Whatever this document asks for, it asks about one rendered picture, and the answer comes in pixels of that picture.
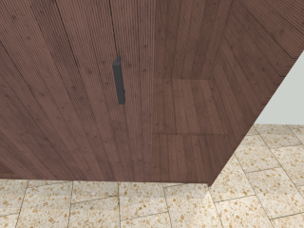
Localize handle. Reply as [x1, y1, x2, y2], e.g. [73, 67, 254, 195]
[112, 55, 125, 105]

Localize wardrobe door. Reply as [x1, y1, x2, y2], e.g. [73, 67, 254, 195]
[0, 0, 157, 182]
[0, 162, 15, 174]

